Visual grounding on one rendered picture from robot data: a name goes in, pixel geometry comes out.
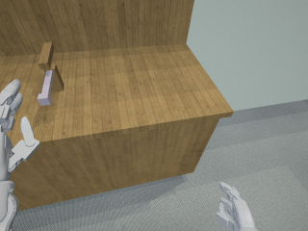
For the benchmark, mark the robot right hand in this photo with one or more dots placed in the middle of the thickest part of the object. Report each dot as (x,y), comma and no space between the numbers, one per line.
(238,214)

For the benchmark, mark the counter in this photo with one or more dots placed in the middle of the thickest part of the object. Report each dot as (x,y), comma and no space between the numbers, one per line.
(130,102)

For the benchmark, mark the tap lever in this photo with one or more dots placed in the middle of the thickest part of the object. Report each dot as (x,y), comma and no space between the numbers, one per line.
(44,97)

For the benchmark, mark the robot left hand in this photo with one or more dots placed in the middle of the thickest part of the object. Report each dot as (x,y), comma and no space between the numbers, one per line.
(10,101)

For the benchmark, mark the robot left forearm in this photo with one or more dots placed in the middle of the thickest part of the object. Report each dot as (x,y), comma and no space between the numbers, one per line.
(9,205)

